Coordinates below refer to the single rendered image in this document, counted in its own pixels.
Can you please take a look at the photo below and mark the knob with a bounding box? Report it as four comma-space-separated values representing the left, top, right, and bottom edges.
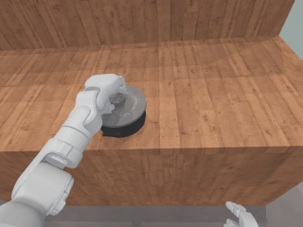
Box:
109, 93, 126, 107

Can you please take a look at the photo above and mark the left robot forearm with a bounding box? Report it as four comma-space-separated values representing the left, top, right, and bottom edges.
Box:
11, 84, 109, 199

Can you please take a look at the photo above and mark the pot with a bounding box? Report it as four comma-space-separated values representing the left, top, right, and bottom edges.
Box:
100, 110, 146, 138

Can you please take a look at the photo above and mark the table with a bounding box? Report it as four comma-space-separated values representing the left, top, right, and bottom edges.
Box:
0, 0, 303, 206

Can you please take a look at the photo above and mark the robot left upper arm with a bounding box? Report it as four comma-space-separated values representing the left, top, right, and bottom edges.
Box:
0, 160, 74, 227

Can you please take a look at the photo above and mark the right robot hand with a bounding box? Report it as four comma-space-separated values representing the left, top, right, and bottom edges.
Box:
223, 201, 258, 227

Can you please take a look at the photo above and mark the left robot hand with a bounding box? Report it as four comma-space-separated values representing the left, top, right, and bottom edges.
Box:
84, 74, 127, 114

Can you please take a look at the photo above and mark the lid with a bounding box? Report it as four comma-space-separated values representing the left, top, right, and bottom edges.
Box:
101, 85, 147, 128

